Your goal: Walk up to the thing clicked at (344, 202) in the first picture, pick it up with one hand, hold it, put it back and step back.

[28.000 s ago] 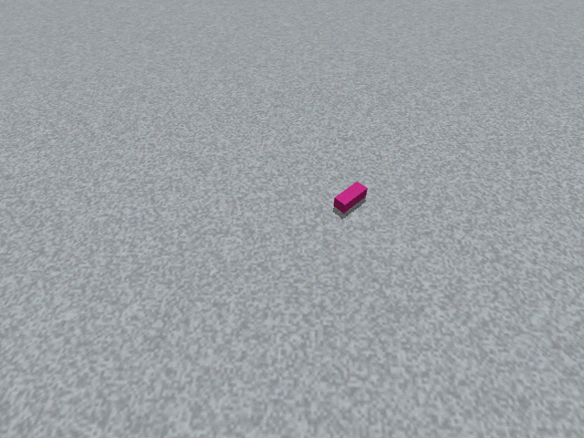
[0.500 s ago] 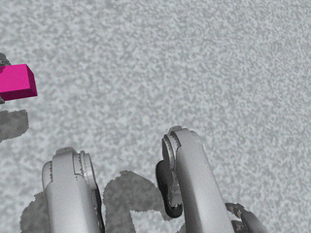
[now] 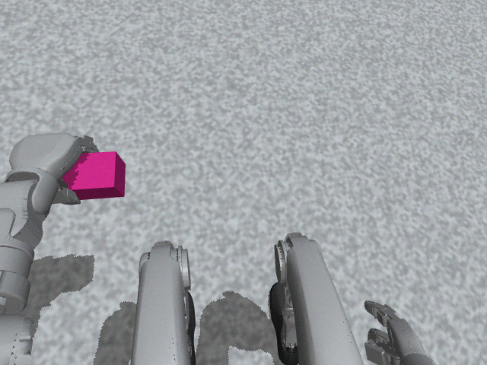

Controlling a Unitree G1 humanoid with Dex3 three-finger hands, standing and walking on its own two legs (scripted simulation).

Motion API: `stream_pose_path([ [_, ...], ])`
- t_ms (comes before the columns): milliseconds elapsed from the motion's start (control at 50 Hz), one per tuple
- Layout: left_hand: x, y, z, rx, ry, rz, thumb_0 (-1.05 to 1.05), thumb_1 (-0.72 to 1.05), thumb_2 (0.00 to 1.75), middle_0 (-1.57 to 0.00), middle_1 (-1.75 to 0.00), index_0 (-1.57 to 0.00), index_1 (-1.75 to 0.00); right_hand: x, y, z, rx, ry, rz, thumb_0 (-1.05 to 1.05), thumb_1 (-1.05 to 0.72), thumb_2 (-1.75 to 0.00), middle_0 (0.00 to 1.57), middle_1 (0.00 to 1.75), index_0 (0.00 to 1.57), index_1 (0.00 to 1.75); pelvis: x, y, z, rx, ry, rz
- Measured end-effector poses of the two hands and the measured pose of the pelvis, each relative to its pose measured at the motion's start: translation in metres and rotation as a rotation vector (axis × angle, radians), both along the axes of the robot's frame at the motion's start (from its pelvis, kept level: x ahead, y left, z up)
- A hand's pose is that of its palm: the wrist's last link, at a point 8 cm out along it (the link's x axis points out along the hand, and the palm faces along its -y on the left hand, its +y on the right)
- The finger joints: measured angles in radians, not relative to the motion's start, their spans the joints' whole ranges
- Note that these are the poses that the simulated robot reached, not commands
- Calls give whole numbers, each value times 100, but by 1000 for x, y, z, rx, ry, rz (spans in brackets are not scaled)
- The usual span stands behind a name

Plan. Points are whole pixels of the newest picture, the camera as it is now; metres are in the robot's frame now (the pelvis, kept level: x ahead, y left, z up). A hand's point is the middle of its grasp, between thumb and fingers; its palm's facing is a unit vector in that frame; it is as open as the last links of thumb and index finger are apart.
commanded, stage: lift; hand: left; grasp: from above
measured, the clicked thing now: (72, 177) +0.43 +0.30 -0.11
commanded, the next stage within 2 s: hold in 0.94 s
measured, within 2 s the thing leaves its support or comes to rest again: neither
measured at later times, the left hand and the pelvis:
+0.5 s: hand (4, 172) +0.35 +0.25 +0.12, palm faces -0.44 -0.11 -0.89, open 9.4 cm; pelvis +0.03 -0.01 +0.18, yaw +3 degrees
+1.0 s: hand out of the picture +0.37 +0.24 +0.20, palm faces -0.45 -0.09 -0.89, open 9.4 cm; pelvis +0.06 +0.00 +0.27, yaw +2 degrees
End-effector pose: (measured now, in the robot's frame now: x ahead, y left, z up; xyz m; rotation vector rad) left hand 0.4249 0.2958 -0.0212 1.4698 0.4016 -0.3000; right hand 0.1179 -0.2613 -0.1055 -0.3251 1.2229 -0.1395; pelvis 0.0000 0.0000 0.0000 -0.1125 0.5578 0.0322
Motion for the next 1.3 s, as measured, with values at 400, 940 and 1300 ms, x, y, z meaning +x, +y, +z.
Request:
stream_pose_path([
  [400,-62,-34,168,-12,14,39,1,15,33,-71,-50,-74,-46,28,-3,151,25,-175,-55,0,-89,-89,20,30,20,30,19,-9,153,64,-193,17],
  [940,-46,-54,272,16,12,63,1,13,37,-69,-55,-72,-52,40,0,257,48,-209,-117,1,-90,-89,20,30,20,30,61,-3,261,98,-371,6],
  [1300,-34,-58,309,21,13,32,1,13,36,-69,-55,-72,-52,81,8,282,82,-257,-99,1,-90,-89,20,30,20,30,83,-1,285,109,-426,0],
])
